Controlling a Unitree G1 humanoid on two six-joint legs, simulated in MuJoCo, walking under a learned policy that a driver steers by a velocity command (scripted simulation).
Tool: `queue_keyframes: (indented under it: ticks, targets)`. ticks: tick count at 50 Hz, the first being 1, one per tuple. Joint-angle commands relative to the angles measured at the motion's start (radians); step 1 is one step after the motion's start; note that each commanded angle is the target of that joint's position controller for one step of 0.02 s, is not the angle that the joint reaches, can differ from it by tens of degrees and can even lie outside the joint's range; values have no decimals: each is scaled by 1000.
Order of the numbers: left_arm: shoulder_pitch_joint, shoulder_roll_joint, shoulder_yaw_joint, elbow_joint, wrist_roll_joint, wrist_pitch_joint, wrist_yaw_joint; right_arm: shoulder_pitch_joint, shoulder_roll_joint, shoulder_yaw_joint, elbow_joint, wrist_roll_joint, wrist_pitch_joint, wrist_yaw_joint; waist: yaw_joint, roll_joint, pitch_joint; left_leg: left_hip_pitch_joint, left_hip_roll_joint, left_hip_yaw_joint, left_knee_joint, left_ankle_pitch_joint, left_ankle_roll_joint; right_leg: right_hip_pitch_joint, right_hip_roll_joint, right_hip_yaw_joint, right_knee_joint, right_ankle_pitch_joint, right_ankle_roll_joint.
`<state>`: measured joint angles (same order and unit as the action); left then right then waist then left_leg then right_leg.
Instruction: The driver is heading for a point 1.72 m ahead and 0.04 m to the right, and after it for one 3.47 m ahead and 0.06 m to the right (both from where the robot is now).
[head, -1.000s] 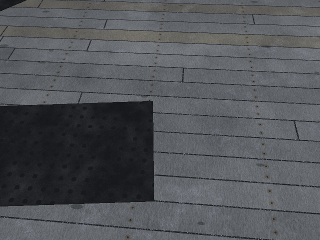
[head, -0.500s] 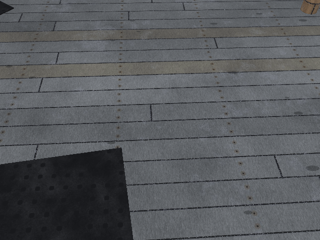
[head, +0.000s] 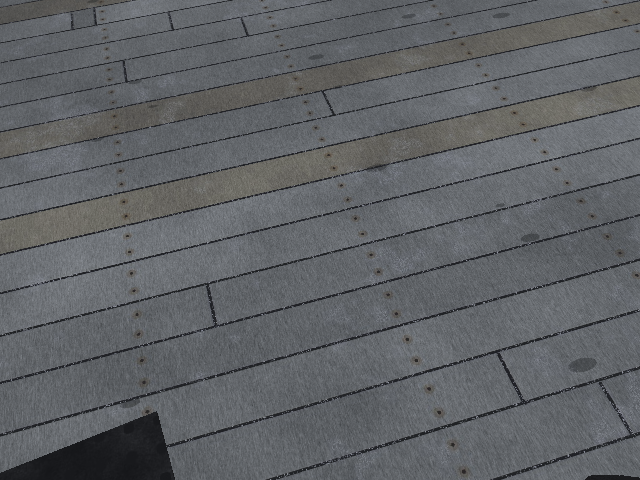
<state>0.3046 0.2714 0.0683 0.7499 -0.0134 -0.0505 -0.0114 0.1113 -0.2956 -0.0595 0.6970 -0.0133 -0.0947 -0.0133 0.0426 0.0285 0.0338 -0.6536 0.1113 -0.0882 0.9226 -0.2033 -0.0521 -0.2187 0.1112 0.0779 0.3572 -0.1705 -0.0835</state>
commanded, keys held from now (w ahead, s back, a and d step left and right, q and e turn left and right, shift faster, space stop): w+e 0.28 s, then w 0.50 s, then no key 0.22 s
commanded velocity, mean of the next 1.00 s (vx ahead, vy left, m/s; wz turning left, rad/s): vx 0.46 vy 0.00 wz -0.29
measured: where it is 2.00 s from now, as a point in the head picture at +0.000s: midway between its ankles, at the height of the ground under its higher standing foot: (403, 407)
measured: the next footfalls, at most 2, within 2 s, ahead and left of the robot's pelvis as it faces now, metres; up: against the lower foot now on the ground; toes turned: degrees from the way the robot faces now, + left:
left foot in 0.22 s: +0.30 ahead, +0.15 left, +0.00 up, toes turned -11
right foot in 0.70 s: +0.54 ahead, -0.20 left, +0.00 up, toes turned -16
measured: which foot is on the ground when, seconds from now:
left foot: up 0.00-0.20, down 0.22-0.70, up 0.72-1.00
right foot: down 0.00-0.22, up 0.24-0.68, down 0.70-1.00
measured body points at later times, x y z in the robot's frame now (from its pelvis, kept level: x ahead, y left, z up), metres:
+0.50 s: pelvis +0.27 +0.04 +0.00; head +0.29 +0.04 +0.45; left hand +0.51 +0.25 -0.09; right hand +0.23 -0.24 -0.12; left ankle +0.27 +0.15 -0.75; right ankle +0.32 -0.14 -0.68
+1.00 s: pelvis +0.49 -0.08 +0.00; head +0.52 -0.10 +0.45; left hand +0.64 +0.17 -0.11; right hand +0.58 -0.38 -0.11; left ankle +0.65 +0.04 -0.70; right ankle +0.46 -0.16 -0.75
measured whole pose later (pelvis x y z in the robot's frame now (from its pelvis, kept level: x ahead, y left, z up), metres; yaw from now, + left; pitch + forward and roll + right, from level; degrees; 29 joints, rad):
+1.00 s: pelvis +0.49 -0.08 +0.00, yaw -17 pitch +2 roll -1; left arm 0.30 0.27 0.05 0.78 0.01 -0.06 -0.01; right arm 0.12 -0.30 -0.04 0.79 -0.01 -0.06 0.00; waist 0.04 0.04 0.04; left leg -0.61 0.09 -0.03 0.78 -0.14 -0.04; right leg -0.16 0.06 -0.03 0.31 -0.17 -0.05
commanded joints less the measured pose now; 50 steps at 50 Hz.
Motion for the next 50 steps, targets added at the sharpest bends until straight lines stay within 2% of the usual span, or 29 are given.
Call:
queue_keyframes:
  ticks: [1, 6, 9, 10, 11, 12, 13, 14, 16, 17, 19, 20, 22, 25, 29, 32, 33, 34, 35, 36, 37, 38, 39, 40, 41, 43, 46, 48, 50]
  targets:
    - [-20, 176, 47, -74, -9, -11, 19, -54, -42, -7, -66, 0, -8, 3, -3, -96, -47, 88, -53, 37, -213, 196, -20, -52, -196, 163, -117, 189, -155]
    - [45, 172, 47, -56, -17, 6, 27, -146, -78, -16, -95, 22, -28, 27, 30, -124, -46, 164, -104, 11, -404, 239, -3, 20, -231, 275, -41, 50, -128]
    - [33, 162, 47, -64, -13, 13, 29, -80, -110, -34, -82, 23, -43, 33, -18, -155, -55, 263, -118, 20, -466, 137, 42, 69, -238, 341, 50, 68, -95]
    - [19, 144, 40, -70, -8, 13, 29, 6, -124, -46, -64, 20, -47, 27, -67, -168, -88, 394, -104, 22, -492, 148, 70, 39, -207, 336, 129, 90, -69]
    - [6, 86, 20, -89, 0, 7, 24, 134, -171, -61, -50, 2, -52, 19, -129, -99, -200, 615, 19, -80, -477, 108, 129, -46, -151, 269, 346, 52, -34]
    - [124, 22, -1, -118, -19, -2, 26, 256, -266, -85, -24, -18, -41, 15, -107, 179, -350, 972, 250, -479, -530, -82, 286, -369, -6, 114, 688, -242, 41]
    - [143, 92, 4, -117, -28, -6, 27, 274, -210, -76, -10, 8, -32, 24, -107, 276, -335, 994, 326, -718, -611, -319, 323, -553, -57, 99, 870, -424, 58]
    - [68, 171, 26, -110, -26, -1, 27, 227, -132, -54, -26, 15, -26, 20, -129, 154, -202, 882, 284, -589, -630, -368, 278, -601, -105, 107, 941, -338, 64]
    - [-44, 150, 26, -131, 1, 5, 25, 158, -78, -32, -18, 5, -13, 21, -111, 38, -52, 657, 179, -340, -665, -151, 231, -559, -154, 63, 892, -214, 68]
    - [-39, 130, 26, -138, -4, 5, 19, 141, -70, -25, -9, -3, -15, 21, -80, 80, -34, 592, 161, -284, -684, -77, 232, -519, -177, 67, 854, -175, 67]
    - [-23, 91, 18, -133, -10, 9, 12, 140, -63, -23, 8, 2, -19, 24, -62, 81, -28, 528, 127, -198, -731, -6, 246, -462, -188, 43, 787, -159, 71]
    - [-35, 76, 13, -139, -11, 11, 11, 140, -83, -29, 18, 6, -23, 26, -54, 89, -20, 508, 134, -176, -748, 25, 261, -459, -193, 35, 739, -149, 74]
    - [-90, 64, 4, -153, 3, 7, 7, 154, -100, -34, 36, 14, -27, 26, -64, 51, -9, 527, 131, -107, -761, 162, 274, -481, -199, 19, 626, -92, 83]
    - [-162, 39, -13, -166, 3, -8, -6, 155, -143, -42, 57, 22, -16, 23, -80, 49, -11, 515, 121, -28, -777, 213, 268, -425, -212, -26, 433, 69, 86]
    - [-287, 48, -15, -195, -6, -19, -21, 237, -164, -43, 103, 39, 2, 24, -128, 46, 7, 562, 116, 23, -754, 224, 235, -359, -174, -75, 263, 151, 77]
    - [-308, 70, -7, -214, -9, -22, -28, 256, -184, -47, 130, 48, 18, 22, -110, 65, 13, 634, 159, 14, -709, 282, 215, -322, -157, -83, 193, 79, 38]
    - [-285, 86, 2, -208, -4, -23, -29, 254, -183, -45, 135, 48, 24, 20, -86, 64, -5, 656, 148, 35, -660, 406, 204, -267, -132, -107, 165, 56, 21]
    - [-191, 106, 16, -184, 1, -23, -25, 239, -190, -44, 139, 52, 28, 17, -24, 72, -56, 636, 128, 67, -551, 546, 181, -117, -109, -126, 120, 79, -4]
    - [-44, 156, 42, -138, 6, -20, -16, 242, -164, -33, 138, 46, 28, 14, 44, 50, -150, 565, 79, 114, -373, 596, 151, 103, -109, -120, 122, 98, -33]
    - [142, 241, 65, -109, 17, -12, -1, 237, -103, -6, 106, 12, 22, 11, 110, -95, -301, 344, 21, 159, -36, 281, 103, 403, -326, 132, 154, 149, -105]
    - [150, 294, 68, -99, 15, -10, -6, 337, -14, 23, 89, 17, 2, 18, 36, -335, -401, 2, -137, 90, 254, -363, 61, 620, -507, 584, 18, -70, -252]
    - [133, 199, 44, -105, 6, -13, -9, 266, -124, -4, 99, 41, -11, 24, 72, -213, -334, -112, -84, -6, 356, -370, 73, 566, -483, 588, -35, -188, -223]
    - [71, 167, 30, -107, 2, -17, -10, 185, -152, -13, 71, 55, -19, 28, 59, -178, -202, -157, -44, 14, 352, -276, 85, 448, -447, 448, -53, -140, -188]
    - [2, 146, 20, -114, 9, -19, -12, 150, -137, -10, 71, 45, -18, 23, 24, -106, -131, -114, -11, 34, 309, -197, 76, 314, -409, 342, -68, 56, -172]
    - [-44, 131, 15, -117, 20, -21, -16, 140, -125, -12, 69, 22, -13, 19, -7, -94, -85, -61, 6, 39, 259, -161, 60, 202, -382, 264, -81, 269, -173]
    - [-95, 110, 12, -110, 26, -30, -15, 197, -93, -8, 90, 21, 11, 18, -68, -108, -87, 73, 19, 34, 194, -154, 28, 73, -354, 157, -107, 496, -179]
    - [-113, 134, 18, -79, 19, -37, -4, 167, -42, 7, 83, 8, 34, 10, -89, -111, -73, 123, -5, 62, 9, -49, 2, -1, -317, 26, -117, 653, -159]
    - [-102, 144, 21, -61, 21, -30, 5, 110, -28, 17, 76, 1, 34, 15, -66, -105, -87, 184, -21, 73, -140, 86, 8, -13, -287, -29, -111, 662, -138]
    - [-68, 155, 22, -34, 19, -23, 10, 59, -39, 17, 68, 7, 33, 21, -41, -107, -105, 222, -46, 73, -241, 193, 16, 20, -289, -32, -104, 625, -126]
